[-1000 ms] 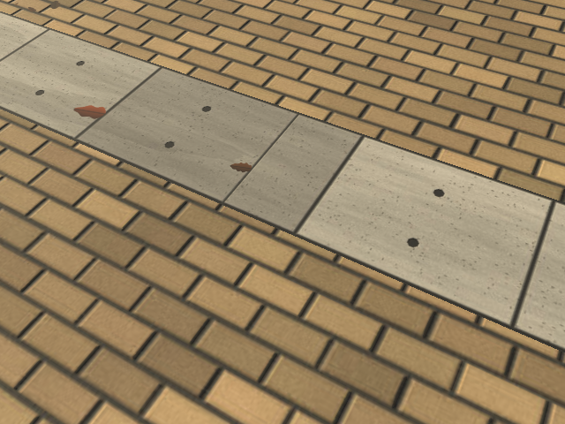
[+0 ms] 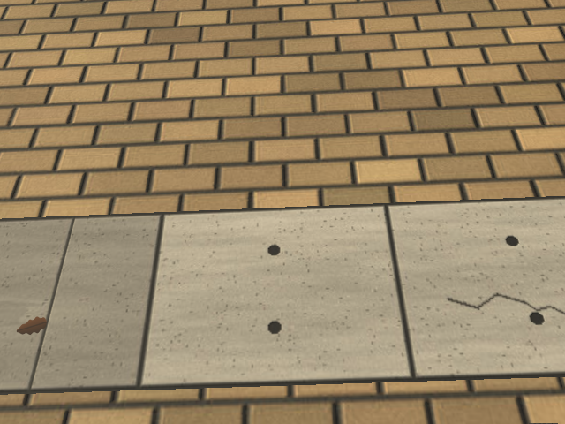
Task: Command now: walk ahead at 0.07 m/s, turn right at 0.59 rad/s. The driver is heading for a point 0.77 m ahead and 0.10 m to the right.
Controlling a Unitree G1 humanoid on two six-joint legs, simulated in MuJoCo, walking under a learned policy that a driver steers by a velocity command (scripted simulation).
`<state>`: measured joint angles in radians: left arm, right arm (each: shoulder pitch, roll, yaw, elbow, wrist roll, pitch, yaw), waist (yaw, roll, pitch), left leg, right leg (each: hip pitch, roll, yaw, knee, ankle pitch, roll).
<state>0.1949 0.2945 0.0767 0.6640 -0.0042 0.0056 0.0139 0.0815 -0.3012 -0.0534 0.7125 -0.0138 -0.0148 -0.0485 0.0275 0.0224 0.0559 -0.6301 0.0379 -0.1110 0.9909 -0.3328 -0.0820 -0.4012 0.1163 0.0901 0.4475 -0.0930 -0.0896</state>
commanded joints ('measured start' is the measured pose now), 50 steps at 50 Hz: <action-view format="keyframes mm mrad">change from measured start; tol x32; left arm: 1 -37 161 43 -91 -5 7 22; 50 -15 42 -21 -3 26 -18 -13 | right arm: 1 54 -72 -20 -41 6 5 -2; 50 141 -140 -25 27 -9 18 25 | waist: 1 -30 -123 -192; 10 -57 -166 -182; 12 9 307 -141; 30 -14 149 -142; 33 0 -286 -214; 50 -8 17 -109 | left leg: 1 76 -23 3 -87 66 -12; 8 208 -70 5 -377 17 25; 13 499 397 -409 -673 557 372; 28 522 268 37 -605 501 289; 31 353 191 133 -431 314 153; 33 49 26 134 8 -350 8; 50 554 103 19 -560 414 81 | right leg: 1 113 -232 285 -122 -23 -143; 10 131 -171 395 36 50 -60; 12 -207 72 77 387 -527 61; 17 -252 -49 26 804 -339 174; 28 21 -111 -132 225 -279 132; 33 375 -528 342 -70 513 -236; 50 106 -191 78 -45 -119 -1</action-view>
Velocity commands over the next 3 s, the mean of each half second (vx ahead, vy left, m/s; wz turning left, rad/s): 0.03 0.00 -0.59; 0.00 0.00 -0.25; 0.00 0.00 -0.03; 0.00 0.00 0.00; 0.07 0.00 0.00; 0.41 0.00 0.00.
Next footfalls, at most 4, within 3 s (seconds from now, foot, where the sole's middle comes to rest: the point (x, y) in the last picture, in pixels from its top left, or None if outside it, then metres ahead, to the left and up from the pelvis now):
0.22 left None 0.13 0.16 -0.77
0.62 right None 0.03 -0.10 -0.77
0.98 left None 0.11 0.13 -0.77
3.00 left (337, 396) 0.48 -0.05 -0.77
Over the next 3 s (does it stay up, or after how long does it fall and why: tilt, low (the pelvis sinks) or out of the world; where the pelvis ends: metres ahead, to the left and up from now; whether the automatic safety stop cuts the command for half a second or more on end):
stays up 0.26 -0.06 -0.02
